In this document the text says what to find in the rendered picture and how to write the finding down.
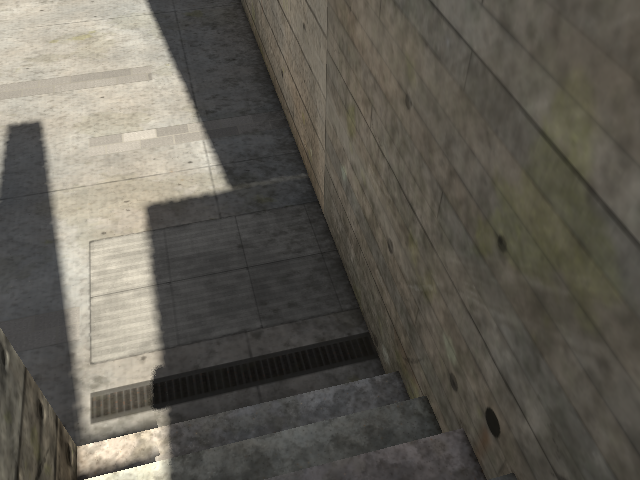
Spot stairs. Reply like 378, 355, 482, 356
77, 371, 517, 480

